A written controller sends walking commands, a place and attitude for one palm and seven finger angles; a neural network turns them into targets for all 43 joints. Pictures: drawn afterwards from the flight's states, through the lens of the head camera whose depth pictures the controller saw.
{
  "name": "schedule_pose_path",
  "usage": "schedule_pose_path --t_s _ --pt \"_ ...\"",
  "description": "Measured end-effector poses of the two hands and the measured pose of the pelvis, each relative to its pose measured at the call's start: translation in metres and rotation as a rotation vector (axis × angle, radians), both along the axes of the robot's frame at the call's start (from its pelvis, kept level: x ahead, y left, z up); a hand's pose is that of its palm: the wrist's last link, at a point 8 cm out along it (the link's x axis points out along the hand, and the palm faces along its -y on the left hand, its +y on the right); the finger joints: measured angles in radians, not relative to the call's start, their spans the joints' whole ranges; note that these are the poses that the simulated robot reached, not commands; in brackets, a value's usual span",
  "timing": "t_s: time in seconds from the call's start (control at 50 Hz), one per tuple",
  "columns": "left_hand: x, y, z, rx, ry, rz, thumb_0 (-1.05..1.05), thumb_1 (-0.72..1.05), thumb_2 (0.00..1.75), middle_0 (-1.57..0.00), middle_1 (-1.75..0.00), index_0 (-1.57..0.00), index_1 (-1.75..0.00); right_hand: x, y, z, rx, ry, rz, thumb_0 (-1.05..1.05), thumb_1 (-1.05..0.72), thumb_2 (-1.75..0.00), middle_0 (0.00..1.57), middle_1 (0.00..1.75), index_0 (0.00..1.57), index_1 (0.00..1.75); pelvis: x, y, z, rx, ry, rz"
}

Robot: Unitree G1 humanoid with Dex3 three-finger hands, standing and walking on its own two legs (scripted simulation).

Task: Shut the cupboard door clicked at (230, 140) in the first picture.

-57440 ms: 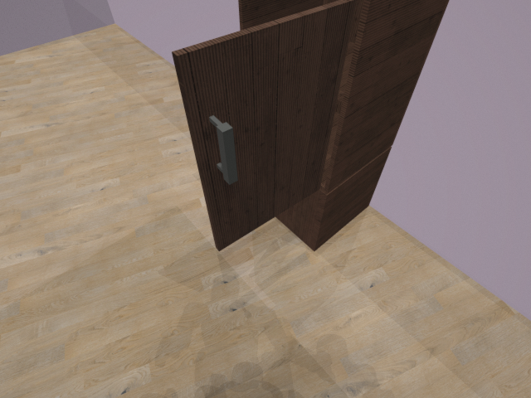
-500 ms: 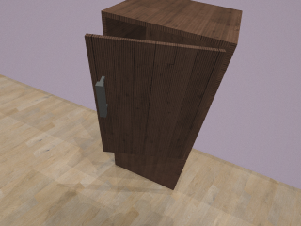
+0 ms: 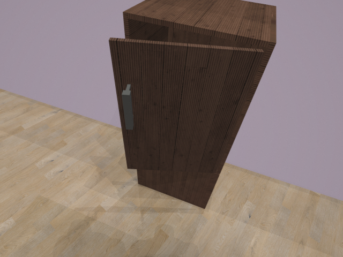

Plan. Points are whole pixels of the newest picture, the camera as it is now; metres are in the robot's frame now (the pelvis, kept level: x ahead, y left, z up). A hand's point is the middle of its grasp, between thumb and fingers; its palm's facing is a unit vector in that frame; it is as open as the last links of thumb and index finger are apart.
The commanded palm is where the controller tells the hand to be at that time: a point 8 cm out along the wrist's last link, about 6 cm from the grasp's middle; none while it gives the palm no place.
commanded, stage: come to a stop and stand still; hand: left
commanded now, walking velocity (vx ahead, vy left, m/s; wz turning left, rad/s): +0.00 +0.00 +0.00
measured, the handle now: (129, 107) +0.53 +0.18 +0.05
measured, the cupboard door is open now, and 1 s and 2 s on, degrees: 19 19 19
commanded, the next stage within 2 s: look again from close up in 1.24 s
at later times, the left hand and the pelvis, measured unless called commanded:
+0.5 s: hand out of the picture -0.12 +0.12 -0.18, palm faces +0.09 -0.99 -0.12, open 7.4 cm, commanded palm none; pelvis -0.05 -0.02 +0.00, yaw +1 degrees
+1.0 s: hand out of the picture -0.17 +0.16 -0.19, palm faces +0.11 -0.98 -0.16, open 7.4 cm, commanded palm none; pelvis -0.12 +0.00 -0.01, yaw +1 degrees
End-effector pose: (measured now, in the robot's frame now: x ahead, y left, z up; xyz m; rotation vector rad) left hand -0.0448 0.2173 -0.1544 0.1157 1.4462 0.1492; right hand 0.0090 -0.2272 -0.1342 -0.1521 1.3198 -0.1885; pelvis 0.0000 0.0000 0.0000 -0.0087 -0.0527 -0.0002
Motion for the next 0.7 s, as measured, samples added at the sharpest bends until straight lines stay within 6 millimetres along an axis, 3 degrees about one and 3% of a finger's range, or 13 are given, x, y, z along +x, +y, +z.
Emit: schedule_pose_path --t_s 0.2,0.48,0.64,0.7 --pt "-0.028 -0.013 0.003 -0.001 0.016 0.022 0.00 0.91 0.90 -0.20 -0.30 -0.20 -0.30 -0.031 0.004 -0.009 0.042 0.046 -0.017 0.01 -0.91 -0.90 0.20 0.30 0.20 0.30 -0.017 -0.005 -0.001 -0.001 -0.005 0.008" --pt "-0.081 -0.049 0.003 -0.050 0.067 0.068 0.00 0.91 0.90 -0.20 -0.30 -0.20 -0.30 -0.047 -0.014 -0.008 0.030 0.021 -0.007 0.01 -0.91 -0.90 0.20 0.30 0.20 0.30 -0.045 -0.020 -0.001 -0.010 -0.002 0.017" --pt "-0.090 -0.048 -0.003 -0.059 0.036 0.079 0.00 0.91 0.90 -0.20 -0.30 -0.20 -0.30 -0.068 -0.015 -0.009 0.019 0.034 -0.004 0.01 -0.91 -0.90 0.20 0.30 0.20 0.30 -0.068 -0.020 -0.004 -0.012 -0.004 0.021" --pt "-0.104 -0.045 -0.006 -0.040 0.023 0.118 0.00 0.91 0.90 -0.20 -0.30 -0.20 -0.30 -0.072 -0.017 -0.016 0.024 0.040 0.021 0.01 -0.91 -0.90 0.20 0.30 0.20 0.30 -0.080 -0.021 -0.009 -0.017 -0.016 0.033"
